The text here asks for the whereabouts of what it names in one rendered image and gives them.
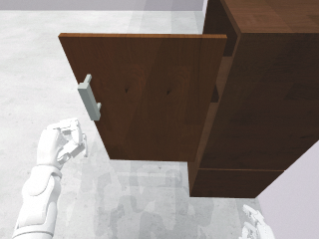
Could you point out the handle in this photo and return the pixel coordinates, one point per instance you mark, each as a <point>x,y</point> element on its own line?
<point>87,96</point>

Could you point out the left robot hand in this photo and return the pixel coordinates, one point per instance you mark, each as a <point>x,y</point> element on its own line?
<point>55,149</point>

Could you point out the cupboard door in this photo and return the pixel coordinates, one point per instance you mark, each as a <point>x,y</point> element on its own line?
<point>154,89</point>

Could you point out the right robot hand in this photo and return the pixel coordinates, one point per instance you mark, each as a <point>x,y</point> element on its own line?
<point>262,230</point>

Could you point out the left robot forearm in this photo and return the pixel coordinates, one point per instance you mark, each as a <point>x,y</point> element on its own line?
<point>38,214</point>

